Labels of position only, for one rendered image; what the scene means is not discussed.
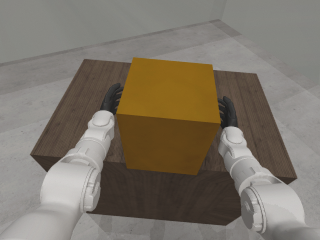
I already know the right robot upper arm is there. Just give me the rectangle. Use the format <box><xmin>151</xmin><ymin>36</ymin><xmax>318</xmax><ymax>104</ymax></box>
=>
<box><xmin>240</xmin><ymin>183</ymin><xmax>320</xmax><ymax>240</ymax></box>

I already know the left robot hand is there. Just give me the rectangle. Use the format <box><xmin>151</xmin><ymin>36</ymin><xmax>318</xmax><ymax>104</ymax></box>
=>
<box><xmin>100</xmin><ymin>83</ymin><xmax>124</xmax><ymax>116</ymax></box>

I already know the left robot upper arm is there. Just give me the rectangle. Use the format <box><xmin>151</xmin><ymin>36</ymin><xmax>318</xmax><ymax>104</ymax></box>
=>
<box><xmin>0</xmin><ymin>162</ymin><xmax>101</xmax><ymax>240</ymax></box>

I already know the robot left forearm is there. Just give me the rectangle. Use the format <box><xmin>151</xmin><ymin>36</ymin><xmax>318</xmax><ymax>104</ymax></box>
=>
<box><xmin>40</xmin><ymin>110</ymin><xmax>115</xmax><ymax>203</ymax></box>

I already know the right robot hand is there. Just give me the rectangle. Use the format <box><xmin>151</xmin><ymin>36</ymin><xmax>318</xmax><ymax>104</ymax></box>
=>
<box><xmin>217</xmin><ymin>96</ymin><xmax>238</xmax><ymax>129</ymax></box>

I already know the robot right forearm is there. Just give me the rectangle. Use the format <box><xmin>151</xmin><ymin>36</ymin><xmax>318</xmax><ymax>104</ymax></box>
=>
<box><xmin>218</xmin><ymin>126</ymin><xmax>305</xmax><ymax>221</ymax></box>

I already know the carton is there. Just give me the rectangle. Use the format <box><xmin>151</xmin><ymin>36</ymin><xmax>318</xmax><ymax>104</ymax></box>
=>
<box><xmin>116</xmin><ymin>57</ymin><xmax>221</xmax><ymax>175</ymax></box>

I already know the pedestal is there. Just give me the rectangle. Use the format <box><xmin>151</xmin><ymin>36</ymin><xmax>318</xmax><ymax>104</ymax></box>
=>
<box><xmin>30</xmin><ymin>59</ymin><xmax>298</xmax><ymax>226</ymax></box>

